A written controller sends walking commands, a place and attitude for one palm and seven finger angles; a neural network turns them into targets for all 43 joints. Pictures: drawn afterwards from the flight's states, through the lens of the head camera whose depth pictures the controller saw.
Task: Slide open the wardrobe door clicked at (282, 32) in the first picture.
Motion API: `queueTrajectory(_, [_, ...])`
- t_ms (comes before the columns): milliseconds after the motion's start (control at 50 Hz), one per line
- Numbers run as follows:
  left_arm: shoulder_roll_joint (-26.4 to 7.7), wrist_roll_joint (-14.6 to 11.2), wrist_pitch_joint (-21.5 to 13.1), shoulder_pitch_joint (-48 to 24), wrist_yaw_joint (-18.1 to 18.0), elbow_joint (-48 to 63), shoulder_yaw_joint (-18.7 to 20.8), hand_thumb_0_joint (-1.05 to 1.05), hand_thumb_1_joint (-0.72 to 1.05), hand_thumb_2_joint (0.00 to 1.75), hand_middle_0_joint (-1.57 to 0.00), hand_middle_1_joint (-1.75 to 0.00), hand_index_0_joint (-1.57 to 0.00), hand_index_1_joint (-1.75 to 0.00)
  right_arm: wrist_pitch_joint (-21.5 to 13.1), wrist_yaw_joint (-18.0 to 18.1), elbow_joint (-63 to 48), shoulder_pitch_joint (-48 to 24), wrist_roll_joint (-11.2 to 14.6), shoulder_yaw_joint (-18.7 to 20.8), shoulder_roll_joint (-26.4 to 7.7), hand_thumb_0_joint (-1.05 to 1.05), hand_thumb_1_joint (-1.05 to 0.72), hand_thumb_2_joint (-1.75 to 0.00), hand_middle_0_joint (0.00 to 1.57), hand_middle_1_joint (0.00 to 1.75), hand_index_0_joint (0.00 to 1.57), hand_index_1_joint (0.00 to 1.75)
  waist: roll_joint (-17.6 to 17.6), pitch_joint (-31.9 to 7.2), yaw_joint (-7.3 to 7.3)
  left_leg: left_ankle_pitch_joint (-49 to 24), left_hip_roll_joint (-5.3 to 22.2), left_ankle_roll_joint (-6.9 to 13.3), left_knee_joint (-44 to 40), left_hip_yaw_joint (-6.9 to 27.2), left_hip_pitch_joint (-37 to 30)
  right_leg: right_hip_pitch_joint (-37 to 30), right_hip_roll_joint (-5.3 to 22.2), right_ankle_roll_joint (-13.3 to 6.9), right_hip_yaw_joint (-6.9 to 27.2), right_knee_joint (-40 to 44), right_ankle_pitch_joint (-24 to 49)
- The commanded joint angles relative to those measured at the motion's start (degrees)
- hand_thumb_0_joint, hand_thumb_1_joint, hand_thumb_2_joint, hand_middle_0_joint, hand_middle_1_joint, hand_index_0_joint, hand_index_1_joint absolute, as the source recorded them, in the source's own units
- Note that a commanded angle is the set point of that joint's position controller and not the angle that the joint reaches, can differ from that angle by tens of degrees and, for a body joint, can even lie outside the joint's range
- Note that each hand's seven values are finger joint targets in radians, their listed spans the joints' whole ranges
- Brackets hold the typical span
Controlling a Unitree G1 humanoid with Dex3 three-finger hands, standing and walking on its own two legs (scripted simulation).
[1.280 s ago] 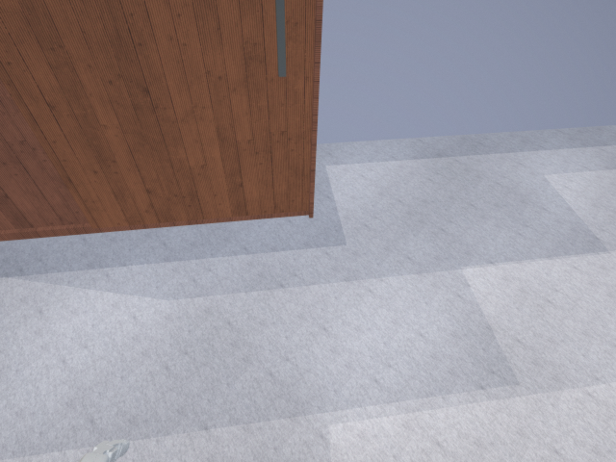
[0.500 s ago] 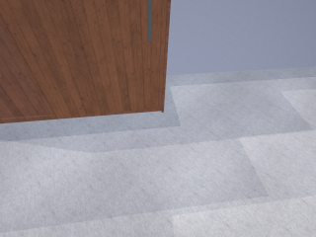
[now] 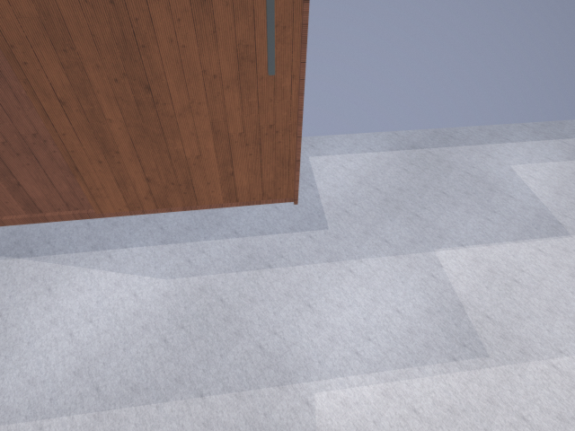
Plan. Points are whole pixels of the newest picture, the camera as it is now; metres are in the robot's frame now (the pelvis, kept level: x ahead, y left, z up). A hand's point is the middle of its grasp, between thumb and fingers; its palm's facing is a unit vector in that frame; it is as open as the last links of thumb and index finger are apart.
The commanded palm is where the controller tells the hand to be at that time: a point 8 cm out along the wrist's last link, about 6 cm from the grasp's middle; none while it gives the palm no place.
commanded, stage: look at it before walking up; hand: right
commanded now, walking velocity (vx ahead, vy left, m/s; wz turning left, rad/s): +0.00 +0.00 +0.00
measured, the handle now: (270, 23) +1.22 +0.12 +0.08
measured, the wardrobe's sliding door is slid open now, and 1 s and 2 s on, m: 0.00 0.00 0.00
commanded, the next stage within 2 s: walk to a spot facing it in 0.16 s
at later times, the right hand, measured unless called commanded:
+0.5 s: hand out of the picture +0.05 -0.21 -0.18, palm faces -0.05 +0.97 -0.25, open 7.4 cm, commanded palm none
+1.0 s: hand (413, 381) +0.26 -0.21 -0.18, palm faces -0.20 +0.97 -0.16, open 7.4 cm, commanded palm none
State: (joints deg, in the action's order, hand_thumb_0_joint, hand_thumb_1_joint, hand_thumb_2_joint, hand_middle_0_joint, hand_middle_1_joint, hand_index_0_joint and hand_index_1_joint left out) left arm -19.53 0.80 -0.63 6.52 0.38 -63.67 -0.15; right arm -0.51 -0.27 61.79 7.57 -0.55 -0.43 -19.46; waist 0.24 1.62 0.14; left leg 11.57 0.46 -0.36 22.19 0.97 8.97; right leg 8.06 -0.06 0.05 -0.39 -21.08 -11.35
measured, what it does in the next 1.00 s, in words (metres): walks ahead, turning left: right foot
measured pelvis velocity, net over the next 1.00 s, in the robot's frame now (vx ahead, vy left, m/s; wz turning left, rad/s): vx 0.19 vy -0.03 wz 0.28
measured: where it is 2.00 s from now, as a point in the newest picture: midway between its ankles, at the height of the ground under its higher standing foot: (268, 360)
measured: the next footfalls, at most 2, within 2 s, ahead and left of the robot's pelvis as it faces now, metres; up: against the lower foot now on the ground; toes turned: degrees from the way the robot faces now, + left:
right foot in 0.78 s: +0.20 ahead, -0.12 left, +0.00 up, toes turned +2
left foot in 1.26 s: +0.42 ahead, +0.17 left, +0.00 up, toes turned +30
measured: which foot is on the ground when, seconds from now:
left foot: down 0.00-0.78, up 0.80-1.00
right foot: down 0.00-0.56, up 0.58-0.76, down 0.78-1.00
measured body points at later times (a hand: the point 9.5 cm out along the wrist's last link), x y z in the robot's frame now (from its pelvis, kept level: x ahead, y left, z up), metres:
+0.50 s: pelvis +0.03 +0.00 -0.01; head +0.02 +0.01 +0.44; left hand +0.06 +0.27 -0.16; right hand +0.05 -0.26 -0.16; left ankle +0.01 +0.12 -0.74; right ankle +0.00 -0.12 -0.75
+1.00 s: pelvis +0.19 -0.03 +0.00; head +0.21 -0.05 +0.44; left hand +0.14 +0.20 -0.14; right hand +0.27 -0.26 -0.17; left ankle +0.16 +0.10 -0.65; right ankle +0.16 -0.12 -0.75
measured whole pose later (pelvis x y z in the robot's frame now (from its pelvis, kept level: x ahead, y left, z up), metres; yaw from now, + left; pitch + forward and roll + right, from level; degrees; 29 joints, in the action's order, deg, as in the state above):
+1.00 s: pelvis +0.19 -0.03 +0.00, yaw +16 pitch +0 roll +1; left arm -8.1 1.5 -5.5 18.5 -1.7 -60.1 2.0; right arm 0.6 -1.5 59.3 16.5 -2.0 5.3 -12.3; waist 2.9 0.9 1.0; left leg 14.2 4.0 1.0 66.7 -2.6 33.1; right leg 5.8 3.1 -1.9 -14.1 -24.0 -18.4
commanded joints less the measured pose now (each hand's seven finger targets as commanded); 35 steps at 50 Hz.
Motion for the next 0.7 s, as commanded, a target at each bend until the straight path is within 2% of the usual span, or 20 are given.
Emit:
queueTrajectory(0, [-11.7, -0.4, -1.6, -2.4, -1.0, 3.6, 2.4, 0.0, 0.9, 0.9, -0.2, -0.3, -0.2, -0.3, -1.3, 1.0, -3.7, -1.9, -0.2, 2.3, -11.8, 0.0, -0.9, -0.9, 0.2, 0.3, 0.2, 0.3, 0.4, -4.3, -0.1, -8.1, 6.2, 2.2, -3.4, 5.4, -0.9, -1.2, 6.9, -1.6, 6.0, 3.0, 8.0])
queueTrajectory(240, [-11.9, -0.4, -1.5, -3.0, -1.1, 3.5, 2.3, 0.0, 0.9, 0.9, -0.2, -0.3, -0.2, -0.3, -1.2, 1.0, -3.2, -1.7, -0.2, 2.2, -11.8, 0.0, -0.9, -0.9, 0.2, 0.3, 0.2, 0.3, -0.1, -3.4, -0.01, -7.8, 6.2, 2.0, -4.1, 5.1, -1.0, -1.6, 7.0, -1.6, 5.9, 4.1, 7.6])
queueTrajectory(260, [-7.9, -0.2, -1.2, -1.3, -1.0, 2.6, 1.3, 0.0, 0.9, 0.9, -0.2, -0.3, -0.2, -0.3, -0.7, 1.1, -2.3, 0.2, -0.1, 1.5, -7.7, 0.0, -0.9, -0.9, 0.2, 0.3, 0.2, 0.3, 0.1, -4.1, -0.04, -4.8, 6.0, 1.4, -4.2, 5.1, -1.0, -2.0, 7.1, -1.0, 5.0, 3.9, 4.8])
queueTrajectory(280, [-4.8, 0.1, -0.6, 0.9, -0.8, 1.8, 0.6, 0.0, 0.9, 0.9, -0.2, -0.3, -0.2, -0.3, 0.1, 1.1, -1.4, 2.5, -0.1, 0.8, -4.8, 0.0, -0.9, -0.9, 0.2, 0.3, 0.2, 0.3, 0.2, -3.9, 0.03, 1.3, 5.4, 1.2, -3.6, 5.4, 0.0, -2.1, 6.7, -0.5, 4.1, 3.1, -0.5])
queueTrajectory(300, [-4.5, 0.2, -0.2, 2.4, -0.7, 1.8, 0.8, 0.0, 0.9, 0.9, -0.2, -0.3, -0.2, -0.3, 0.5, 1.0, -1.3, 3.9, -0.4, 0.9, -4.4, 0.0, -0.9, -0.9, 0.2, 0.3, 0.2, 0.3, 0.2, -3.0, -0.03, 8.0, 4.8, 1.5, -3.3, 6.0, 1.9, -1.6, 6.7, -0.6, 3.8, 2.7, -7.2])
queueTrajectory(320, [-5.1, 0.4, 0.1, 2.8, -0.6, 1.9, 1.1, 0.0, 0.9, 0.9, -0.2, -0.3, -0.2, -0.3, 0.9, 0.6, -1.6, 4.4, -0.5, 1.2, -4.9, 0.0, -0.9, -0.9, 0.2, 0.3, 0.2, 0.3, -0.2, 0.1, 0.09, 14.1, 4.1, 1.9, -3.3, 6.6, 4.6, 0.7, 6.8, -0.9, 3.9, 3.1, -14.5])
queueTrajectory(360, [-6.1, 0.6, 0.2, 3.8, -0.6, 2.8, 1.9, 0.0, 0.9, 0.9, -0.2, -0.3, -0.2, -0.3, 1.2, -0.2, -2.9, 5.2, -0.9, 1.9, -4.8, 0.0, -0.9, -0.9, 0.2, 0.3, 0.2, 0.3, -1.2, 4.9, -0.06, 19.9, 2.2, 2.6, -1.0, 7.1, 9.0, 4.4, 7.8, -2.0, 5.2, 4.4, -24.0])
queueTrajectory(380, [-6.5, 0.6, 0.1, 4.1, -0.6, 3.4, 2.3, 0.0, 0.9, 0.9, -0.2, -0.3, -0.2, -0.3, 1.1, -0.4, -3.5, 6.4, -0.9, 2.3, -4.3, 0.0, -0.9, -0.9, 0.2, 0.3, 0.2, 0.3, -1.8, 6.2, 0.2, 19.9, 1.5, 3.0, 0.8, 7.1, 10.7, 4.8, 8.7, -2.8, 6.0, 4.2, -25.3])
queueTrajectory(420, [-6.7, 0.4, -0.4, 5.8, -0.7, 4.2, 3.0, 0.0, 0.9, 0.9, -0.2, -0.3, -0.2, -0.3, 0.5, -0.8, -4.4, 8.8, -1.0, 2.8, -3.2, 0.0, -0.9, -0.9, 0.2, 0.3, 0.2, 0.3, -2.0, 5.6, 0.37, 18.4, 0.4, 3.6, 4.6, 6.9, 12.0, 4.4, 10.4, -4.3, 7.3, 2.3, -25.5])
queueTrajectory(460, [-6.0, 0.3, -0.9, 6.6, -0.8, 5.1, 3.4, 0.0, 0.9, 0.9, -0.2, -0.3, -0.2, -0.3, -0.2, -0.9, -4.8, 11.4, -1.0, 3.2, -2.0, 0.0, -0.9, -0.9, 0.2, 0.3, 0.2, 0.3, -2.2, 4.7, 1.0, 17.4, 0.0, 4.3, 6.5, 7.5, 11.2, 5.5, 10.9, -4.8, 6.8, -0.8, -24.4])
queueTrajectory(480, [-5.2, 0.2, -1.3, 6.8, -0.8, 5.6, 3.5, 0.0, 0.9, 0.9, -0.2, -0.3, -0.2, -0.3, -0.6, -0.9, -4.8, 12.9, -1.0, 3.5, -1.8, 0.0, -0.9, -0.9, 0.2, 0.3, 0.2, 0.3, -1.6, 4.5, 1.36, 16.6, 0.7, 5.0, 6.2, 9.2, 9.8, 7.0, 10.2, -4.5, 5.7, -3.9, -22.1])
queueTrajectory(500, [-3.8, 0.0, -1.5, 6.0, -0.7, 6.1, 3.4, 0.0, 0.9, 0.9, -0.2, -0.3, -0.2, -0.3, -1.0, -0.7, -4.3, 15.1, -1.0, 3.9, -2.2, 0.0, -0.9, -0.9, 0.2, 0.3, 0.2, 0.3, 1.5, 4.1, 2.37, 15.4, 2.5, 6.4, 3.9, 13.0, 6.6, 10.4, 8.3, -3.4, 2.7, -9.3, -19.7])
queueTrajectory(520, [-1.6, -0.1, -1.9, 5.0, -0.6, 7.3, 3.1, 0.0, 0.9, 0.9, -0.2, -0.3, -0.2, -0.3, -1.3, -0.4, -3.7, 17.5, -1.1, 4.3, -3.6, 0.0, -0.9, -0.9, 0.2, 0.3, 0.2, 0.3, 8.0, 4.3, 3.13, 14.2, 7.1, 8.8, -0.7, 20.5, 0.9, 17.4, 4.6, -1.4, -2.5, -17.5, -18.8])
queueTrajectory(540, [0.4, 0.0, -2.2, 2.6, -0.6, 8.6, 2.9, 0.0, 0.9, 0.9, -0.2, -0.3, -0.2, -0.3, -1.8, 0.2, -2.4, 21.5, -1.0, 4.9, -5.1, 0.0, -0.9, -0.9, 0.2, 0.3, 0.2, 0.3, 15.0, 4.4, 4.25, 8.6, 13.5, 12.6, -6.2, 31.1, -4.9, 24.9, 1.4, 0.3, -6.5, -27.4, -18.0])
queueTrajectory(560, [0.2, 0.1, -2.8, -1.4, -0.7, 10.4, 2.6, 0.0, 0.9, 0.9, -0.2, -0.3, -0.2, -0.3, -2.3, 0.9, -1.8, 25.0, -0.7, 5.1, -4.9, 0.0, -0.9, -0.9, 0.2, 0.3, 0.2, 0.3, 13.7, 5.4, 6.19, -2.5, 16.7, 16.4, -7.2, 36.0, -9.9, 31.7, 2.6, 0.5, -3.7, -33.2, -21.0])
queueTrajectory(580, [0.6, 0.0, -3.4, -3.5, -0.7, 11.3, 2.7, 0.0, 0.9, 0.9, -0.2, -0.3, -0.2, -0.3, -2.5, 1.4, -1.1, 26.3, -1.0, 5.2, -4.1, 0.0, -0.9, -0.9, 0.2, 0.3, 0.2, 0.3, 9.1, 4.6, 6.43, -11.1, 17.5, 18.1, -5.0, 35.3, -13.3, 34.6, 3.7, 0.5, -1.7, -35.7, -21.5])
queueTrajectory(600, [1.4, -0.1, -3.7, -3.6, -0.6, 11.3, 2.8, 0.0, 0.9, 0.9, -0.2, -0.3, -0.2, -0.3, -2.6, 1.8, -1.1, 25.8, -1.2, 5.3, -3.6, 0.0, -0.9, -0.9, 0.2, 0.3, 0.2, 0.3, 6.6, 3.8, 5.74, -14.5, 17.4, 18.1, -2.8, 32.5, -14.2, 34.6, 4.9, 0.4, -0.8, -35.0, -22.2])
queueTrajectory(620, [2.2, -0.3, -3.8, -2.8, -0.5, 11.4, 2.9, 0.0, 0.9, 0.9, -0.2, -0.3, -0.2, -0.3, -2.7, 1.9, -1.5, 23.9, -1.5, 5.2, -2.9, 0.0, -0.9, -0.9, 0.2, 0.3, 0.2, 0.3, 6.2, 2.8, 4.4, -14.0, 16.7, 16.7, -1.5, 29.3, -12.0, 31.7, 5.9, 0.1, 0.9, -30.9, -22.8])
queueTrajectory(640, [3.2, -0.5, -3.7, -1.0, -0.3, 11.0, 2.9, 0.0, 0.9, 0.9, -0.2, -0.3, -0.2, -0.3, -2.8, 1.9, -1.9, 21.7, -1.6, 5.2, -2.5, 0.0, -0.9, -0.9, 0.2, 0.3, 0.2, 0.3, 7.7, 1.4, 3.03, -11.8, 15.3, 15.3, -2.0, 26.5, -8.8, 27.3, 5.6, 0.2, 0.2, -27.2, -20.6])
queueTrajectory(680, [4.4, -0.6, -3.6, 3.5, -0.1, 9.6, 2.9, 0.0, 0.9, 0.9, -0.2, -0.3, -0.2, -0.3, -2.7, 1.4, -2.3, 18.3, -1.1, 5.1, -1.6, 0.0, -0.9, -0.9, 0.2, 0.3, 0.2, 0.3, 7.7, 1.1, 0.0, -6.8, 11.2, 11.9, -2.5, 20.9, 1.3, 14.7, 3.4, 0.5, -3.5, -18.6, -11.2])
